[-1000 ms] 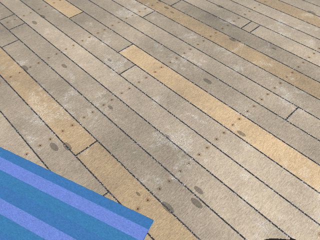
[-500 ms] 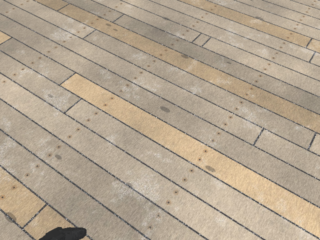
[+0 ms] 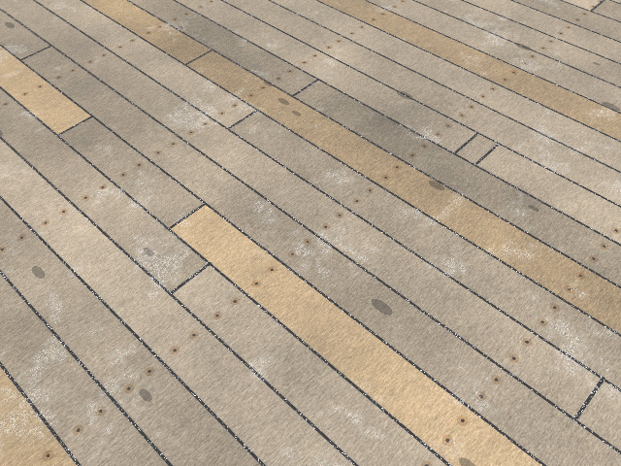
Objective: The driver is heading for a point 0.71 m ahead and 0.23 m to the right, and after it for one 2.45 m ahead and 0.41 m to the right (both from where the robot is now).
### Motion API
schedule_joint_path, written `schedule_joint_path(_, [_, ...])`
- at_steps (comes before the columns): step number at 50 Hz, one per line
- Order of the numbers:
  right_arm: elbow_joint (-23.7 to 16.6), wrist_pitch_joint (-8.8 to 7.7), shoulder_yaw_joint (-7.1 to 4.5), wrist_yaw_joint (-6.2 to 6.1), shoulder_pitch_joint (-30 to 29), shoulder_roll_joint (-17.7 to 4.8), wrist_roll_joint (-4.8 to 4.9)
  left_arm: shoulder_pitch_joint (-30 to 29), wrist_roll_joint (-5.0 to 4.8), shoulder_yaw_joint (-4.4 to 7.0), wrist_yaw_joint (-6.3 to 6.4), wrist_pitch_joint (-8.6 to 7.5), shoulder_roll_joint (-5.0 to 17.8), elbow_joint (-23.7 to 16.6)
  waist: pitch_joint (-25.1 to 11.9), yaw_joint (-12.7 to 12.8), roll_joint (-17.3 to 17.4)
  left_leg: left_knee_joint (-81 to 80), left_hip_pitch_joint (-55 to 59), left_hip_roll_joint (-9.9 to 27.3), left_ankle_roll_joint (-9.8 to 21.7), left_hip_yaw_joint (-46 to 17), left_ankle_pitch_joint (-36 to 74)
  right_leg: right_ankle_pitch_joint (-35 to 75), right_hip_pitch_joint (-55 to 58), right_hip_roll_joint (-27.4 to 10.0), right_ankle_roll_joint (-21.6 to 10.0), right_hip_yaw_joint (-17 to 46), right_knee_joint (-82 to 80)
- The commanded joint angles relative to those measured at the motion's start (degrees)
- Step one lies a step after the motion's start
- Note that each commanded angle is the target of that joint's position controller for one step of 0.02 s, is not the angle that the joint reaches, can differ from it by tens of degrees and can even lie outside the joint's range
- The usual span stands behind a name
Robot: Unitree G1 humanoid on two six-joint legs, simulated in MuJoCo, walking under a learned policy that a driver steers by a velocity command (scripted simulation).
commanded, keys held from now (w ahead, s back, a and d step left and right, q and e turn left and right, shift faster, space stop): w+e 0.50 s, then e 0.36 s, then no key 0.14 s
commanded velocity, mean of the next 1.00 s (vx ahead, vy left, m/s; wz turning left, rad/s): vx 0.35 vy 0.00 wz -0.48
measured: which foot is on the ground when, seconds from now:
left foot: up 0.00-0.10, down 0.12-0.64, up 0.66-1.00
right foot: down 0.00-0.14, up 0.16-0.62, down 0.64-1.00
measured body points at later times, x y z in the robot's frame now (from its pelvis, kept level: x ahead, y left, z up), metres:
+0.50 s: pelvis +0.25 +0.03 +0.00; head +0.27 +0.01 +0.45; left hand +0.49 +0.23 -0.10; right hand +0.21 -0.25 -0.14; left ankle +0.21 +0.15 -0.75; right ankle +0.37 -0.17 -0.69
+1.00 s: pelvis +0.40 -0.07 -0.01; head +0.43 -0.11 +0.44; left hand +0.67 +0.11 -0.10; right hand +0.42 -0.39 -0.12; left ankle +0.56 +0.05 -0.70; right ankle +0.41 -0.15 -0.75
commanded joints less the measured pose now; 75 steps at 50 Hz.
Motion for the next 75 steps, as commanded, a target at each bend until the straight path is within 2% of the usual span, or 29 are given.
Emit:
schedule_joint_path(1, [-5.82,-1.70,-0.46,0.97,-8.09,-3.41,0.43,2.60,-0.57,2.23,0.56,0.34,9.81,-1.34,3.68,0.22,-5.60,-5.49,0.96,-2.41,0.10,0.97,-0.86,12.95,-0.37,-16.18,-9.12,10.58,-1.25])
schedule_joint_path(4, [-5.31,-2.73,-1.30,1.43,-4.50,-5.91,0.48,1.11,-0.67,2.87,1.00,1.06,11.07,-1.45,1.66,-3.05,-7.74,-9.30,9.32,-4.08,1.64,1.22,-5.74,16.47,0.67,-17.39,-7.54,13.43,4.15])
schedule_joint_path(6, [-1.46,-3.22,-3.53,0.58,10.07,-10.49,-0.35,-0.52,-0.22,1.98,0.95,1.07,8.36,-2.38,-8.03,-9.96,-5.95,-9.42,32.47,-2.34,5.22,0.28,-4.67,22.15,-6.39,-11.82,-4.38,9.93,20.87])
schedule_joint_path(7, [-0.56,-3.04,-4.80,0.00,18.66,-15.46,-1.52,1.74,0.43,0.67,0.85,0.39,3.51,-4.20,-17.39,-11.56,3.45,-8.02,54.61,11.51,10.95,-15.95,-6.15,6.60,-25.04,-4.72,-0.62,5.03,41.79])
schedule_joint_path(8, [0.14,-2.39,-4.53,0.10,20.64,-14.54,-1.05,4.86,-0.49,-0.04,0.77,-0.57,1.99,-4.90,-23.61,-10.65,16.24,-15.32,62.02,19.27,15.96,-35.80,-15.11,-20.81,-38.17,-0.93,0.78,6.97,55.29])
schedule_joint_path(9, [-0.32,-2.12,-3.15,-0.05,18.20,-9.74,-0.85,2.16,-1.81,1.65,0.74,-0.80,8.02,-4.70,-17.16,-11.06,9.69,-17.38,56.45,17.19,13.99,-31.91,-21.42,-18.60,-42.65,-4.70,0.47,10.59,61.29])
schedule_joint_path(10, [-0.86,-1.97,-2.44,-0.23,14.58,-7.57,-0.59,-1.90,-2.04,1.98,0.78,-0.59,8.78,-5.94,-10.44,-10.25,6.72,-18.70,48.79,15.46,11.96,-23.67,-21.03,-13.76,-43.87,-7.20,0.12,8.79,61.81])
schedule_joint_path(11, [-0.68,-2.06,-1.83,0.06,10.87,-5.70,-0.81,-4.40,-1.20,2.14,1.00,-0.05,7.89,-6.08,-5.17,-8.71,1.92,-21.53,40.23,12.27,10.05,-17.35,-17.98,-9.45,-41.45,-9.10,-0.14,8.30,59.34])
schedule_joint_path(14, [0.01,-2.78,-1.71,0.22,5.90,-4.15,-1.10,-2.10,-1.13,2.47,0.71,2.13,4.84,-6.33,-0.63,-4.42,5.12,-26.90,28.90,9.73,10.28,-6.71,-10.48,-3.49,-34.95,-11.98,0.78,8.31,55.08])
schedule_joint_path(20, [2.52,-2.69,-3.08,-1.04,7.92,-7.63,-1.44,-8.88,-0.42,2.23,-0.06,3.02,3.29,-9.77,1.85,-4.85,0.94,-28.96,30.22,8.87,10.31,5.94,-1.08,9.94,-38.16,-11.91,2.17,7.12,40.75])
schedule_joint_path(27, [4.00,-0.60,-4.21,-1.70,10.73,-10.93,0.26,-19.80,0.06,1.73,-2.48,3.07,3.36,-14.96,5.52,-7.65,0.64,-24.37,38.15,10.46,7.78,13.32,8.64,10.09,-35.97,-9.35,-0.25,0.46,25.11])
schedule_joint_path(29, [3.61,0.43,-4.71,-2.09,9.63,-12.75,1.15,-16.86,0.46,2.74,-2.82,3.16,5.27,-15.48,2.25,-5.28,2.73,-15.96,40.01,10.30,6.20,14.61,27.61,5.00,-29.49,-5.65,-1.88,-2.81,23.99])
schedule_joint_path(31, [2.85,1.17,-4.54,-2.14,7.86,-12.62,1.96,-3.14,0.20,5.41,-2.38,3.09,10.01,-12.13,-5.33,2.04,1.27,3.21,36.73,6.52,2.80,16.52,31.89,11.06,-11.30,-0.13,-5.00,-4.69,16.71])
schedule_joint_path(32, [1.97,0.79,-3.68,-1.93,9.82,-10.23,0.04,2.15,0.34,7.11,-0.91,3.55,15.44,-11.24,-9.66,3.43,-6.43,20.36,23.13,3.18,-1.51,16.81,8.84,30.82,4.13,-6.77,-8.03,5.86,16.29])
schedule_joint_path(33, [-0.93,-0.38,-1.50,-1.48,14.49,-3.47,-2.36,-2.76,1.47,7.14,-0.17,3.59,20.81,-13.79,-16.35,-4.27,-20.29,43.10,1.84,-8.41,-5.72,11.49,-40.62,50.54,19.97,-22.95,-20.79,34.11,15.86])
schedule_joint_path(34, [-0.30,-1.63,-1.91,-0.76,13.86,-7.99,-0.52,-1.08,1.62,6.17,-1.00,3.28,18.04,-15.77,-27.57,-0.15,-11.77,48.83,0.53,-7.82,-4.80,-2.21,-42.58,45.79,21.28,-26.06,-24.29,41.00,11.53])
schedule_joint_path(35, [-1.74,-1.78,-2.18,-0.72,8.68,-9.08,1.39,-3.52,1.39,5.31,-1.21,2.86,14.78,-16.06,-21.43,-0.14,-7.67,48.34,-2.61,-5.53,-3.36,-2.57,-38.06,41.27,16.80,-23.17,-21.37,32.87,11.23])
schedule_joint_path(37, [-1.12,-0.80,-2.40,-2.22,6.52,-9.06,-0.57,-9.51,-0.39,4.09,-0.74,2.62,9.96,-16.32,-10.28,-3.39,-3.11,37.76,-1.90,-1.33,-2.60,-2.05,-29.87,32.41,1.32,-17.30,-15.17,23.27,9.26])
schedule_joint_path(38, [-1.38,0.23,-2.71,-2.60,6.16,-9.63,-1.20,-11.26,0.23,3.76,-0.47,2.89,9.32,-16.87,-8.01,-4.83,-2.92,35.90,1.93,-1.09,-2.20,-1.98,-27.83,31.05,-5.30,-15.97,-14.40,22.22,6.89])
schedule_joint_path(40, [-1.87,1.45,-2.70,-2.74,8.50,-9.00,-1.17,-12.34,1.52,4.20,-0.19,2.83,10.99,-17.58,-8.14,-6.92,-5.62,31.90,5.90,-2.17,-2.91,-1.95,-27.08,36.65,-11.15,-15.81,-15.65,21.17,6.63])
schedule_joint_path(44, [-2.74,2.25,-2.08,-3.03,6.08,-7.17,-1.49,-11.16,0.44,4.47,1.25,3.69,11.96,-17.78,-10.23,-6.27,-5.65,21.54,5.44,-4.15,-4.27,-1.95,-20.46,33.77,-10.86,-13.34,-13.05,19.42,7.65])
schedule_joint_path(50, [-4.35,3.30,-1.70,-2.56,1.15,-6.95,-0.74,-11.51,1.23,3.21,1.98,5.09,9.89,-17.62,-6.63,-3.83,-9.46,10.43,9.11,-4.06,-4.33,-2.28,-16.21,11.18,-13.45,-11.82,-10.43,21.36,6.33])
schedule_joint_path(55, [-4.40,1.83,-1.42,-1.36,2.87,-6.01,-0.72,-11.63,1.11,1.61,1.38,5.55,7.74,-17.00,-5.84,-5.14,-9.63,-6.58,19.03,-5.50,-1.83,-0.09,-14.78,17.50,-11.65,-11.24,-8.76,23.28,12.28])
schedule_joint_path(57, [-4.53,1.22,-1.87,-1.08,4.91,-9.59,-2.14,-8.61,1.82,0.76,1.47,5.19,5.74,-16.78,-6.96,-4.58,-3.80,-13.46,29.48,2.22,1.80,-6.46,5.45,9.49,-15.37,-6.53,-3.38,20.11,17.30])
schedule_joint_path(58, [-5.09,1.57,-2.33,-1.35,3.15,-12.66,-2.59,-3.86,2.17,0.87,1.17,4.60,5.34,-16.24,-6.87,-0.31,6.67,-12.14,32.41,9.27,7.51,-12.67,18.27,-7.27,-20.18,0.10,-0.52,13.33,22.50])
schedule_joint_path(59, [-4.03,1.84,-1.46,-1.35,2.53,-8.53,-2.38,-5.66,2.29,0.87,1.07,4.35,6.05,-16.86,-7.31,-0.89,11.63,-13.51,28.29,11.99,12.35,-16.73,11.85,-9.83,-18.23,-1.13,1.74,10.12,21.42])
schedule_joint_path(60, [-4.56,1.88,-0.83,-1.13,1.23,-6.29,-1.92,-7.92,2.11,1.28,1.06,4.48,7.70,-16.69,-6.46,-2.02,8.72,-13.97,26.87,8.78,10.95,-14.64,6.39,-6.55,-15.60,-2.36,2.32,10.02,19.89])
schedule_joint_path(65, [-4.26,1.45,-0.97,-0.68,2.93,-7.73,-1.57,-11.10,1.55,1.29,0.44,6.24,6.28,-16.83,-2.66,-4.39,1.07,-10.75,22.74,-1.65,1.58,-3.25,-11.28,6.44,-11.18,-3.65,-1.01,11.80,15.15])
schedule_joint_path(75, [-3.67,2.23,-0.41,-0.94,4.05,-5.98,-1.18,-10.90,1.59,1.05,0.75,4.89,5.13,-15.39,-2.55,-5.42,-3.78,-7.95,26.61,-3.32,1.39,-1.50,-7.47,9.30,-11.91,-4.82,-0.60,13.53,13.75])
Keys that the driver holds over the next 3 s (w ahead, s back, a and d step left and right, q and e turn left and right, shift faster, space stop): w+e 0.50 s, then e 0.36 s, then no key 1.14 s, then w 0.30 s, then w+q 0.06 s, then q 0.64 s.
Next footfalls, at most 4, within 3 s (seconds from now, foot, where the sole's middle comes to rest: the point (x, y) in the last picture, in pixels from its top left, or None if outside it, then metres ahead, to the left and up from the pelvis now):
0.12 left None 0.25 0.15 -0.78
0.64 right None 0.44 -0.17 -0.78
1.14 left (347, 429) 0.57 0.02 -0.78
2.66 left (422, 338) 0.81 -0.16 -0.78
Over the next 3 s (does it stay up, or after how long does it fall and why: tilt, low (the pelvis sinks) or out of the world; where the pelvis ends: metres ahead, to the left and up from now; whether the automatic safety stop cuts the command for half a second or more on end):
stays up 0.67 -0.18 -0.01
